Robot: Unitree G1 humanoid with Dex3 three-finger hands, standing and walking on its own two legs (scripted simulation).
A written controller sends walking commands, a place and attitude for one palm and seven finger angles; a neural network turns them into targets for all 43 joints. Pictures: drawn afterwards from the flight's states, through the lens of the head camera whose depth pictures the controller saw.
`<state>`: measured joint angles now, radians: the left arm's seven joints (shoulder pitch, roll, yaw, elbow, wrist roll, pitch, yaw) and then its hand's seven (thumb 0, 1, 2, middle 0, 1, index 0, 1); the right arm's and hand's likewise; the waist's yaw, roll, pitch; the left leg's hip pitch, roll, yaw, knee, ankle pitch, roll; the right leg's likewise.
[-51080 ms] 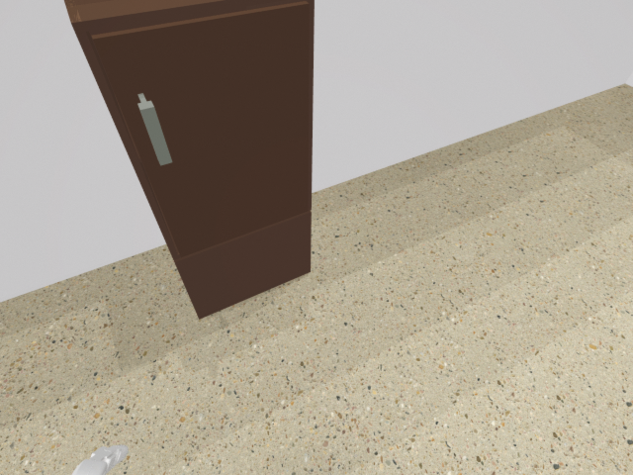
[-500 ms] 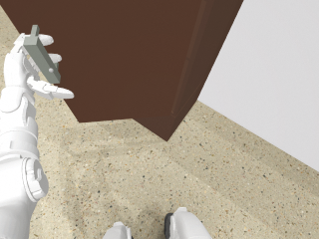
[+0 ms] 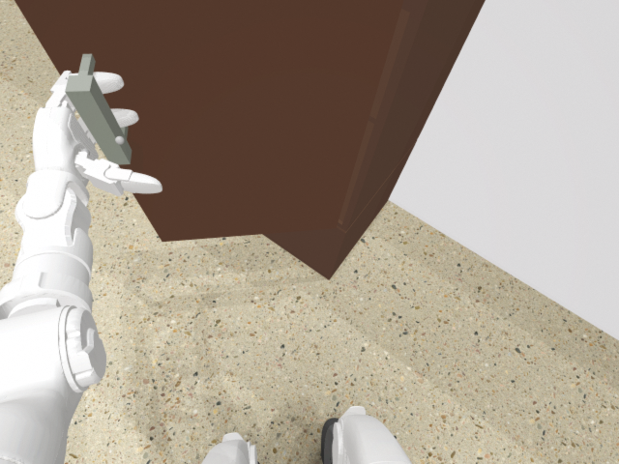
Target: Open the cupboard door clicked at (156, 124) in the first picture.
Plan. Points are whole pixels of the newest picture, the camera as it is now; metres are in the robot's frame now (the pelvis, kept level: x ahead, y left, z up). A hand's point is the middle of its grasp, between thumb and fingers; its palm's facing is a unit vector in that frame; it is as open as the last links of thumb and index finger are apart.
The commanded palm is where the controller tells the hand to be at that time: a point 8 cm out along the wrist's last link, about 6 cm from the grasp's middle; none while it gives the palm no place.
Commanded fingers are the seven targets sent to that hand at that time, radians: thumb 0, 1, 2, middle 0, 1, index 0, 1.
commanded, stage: slide the fingers in behind the handle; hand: left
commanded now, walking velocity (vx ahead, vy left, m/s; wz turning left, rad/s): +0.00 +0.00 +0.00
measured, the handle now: (105, 112) +0.55 +0.23 +0.08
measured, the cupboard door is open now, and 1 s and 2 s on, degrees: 43 43 78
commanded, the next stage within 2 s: close the thumb around the handle in 0.16 s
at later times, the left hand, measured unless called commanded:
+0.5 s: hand (121, 139) +0.50 +0.20 +0.08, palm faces +0.04 -1.00 +0.00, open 12.4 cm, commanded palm +0.48 +0.25 +0.08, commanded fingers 0.00 0.23 0.61 -0.35 -1.28 -0.35 -1.28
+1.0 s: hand (123, 141) +0.50 +0.20 +0.07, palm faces +0.05 -1.00 +0.00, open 5.7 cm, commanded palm +0.48 +0.24 +0.08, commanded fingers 0.00 0.90 0.90 -0.40 -1.35 -0.40 -1.35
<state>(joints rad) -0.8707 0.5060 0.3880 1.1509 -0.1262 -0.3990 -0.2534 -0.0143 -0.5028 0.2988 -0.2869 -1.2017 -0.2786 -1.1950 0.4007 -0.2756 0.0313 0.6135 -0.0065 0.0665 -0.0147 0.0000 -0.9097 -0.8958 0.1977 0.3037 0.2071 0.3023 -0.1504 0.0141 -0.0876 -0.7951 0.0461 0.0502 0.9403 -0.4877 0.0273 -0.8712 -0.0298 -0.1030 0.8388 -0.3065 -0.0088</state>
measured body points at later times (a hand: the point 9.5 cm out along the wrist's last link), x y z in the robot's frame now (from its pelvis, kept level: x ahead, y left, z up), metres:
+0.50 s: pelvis +0.00 +0.01 +0.00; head +0.13 +0.02 +0.43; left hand +0.49 +0.26 +0.08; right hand +0.00 -0.26 -0.11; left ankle -0.03 +0.10 -0.69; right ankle +0.05 -0.12 -0.69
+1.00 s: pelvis +0.01 +0.00 +0.00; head +0.13 +0.02 +0.43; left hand +0.50 +0.26 +0.08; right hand +0.01 -0.26 -0.11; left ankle -0.03 +0.10 -0.69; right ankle +0.05 -0.12 -0.69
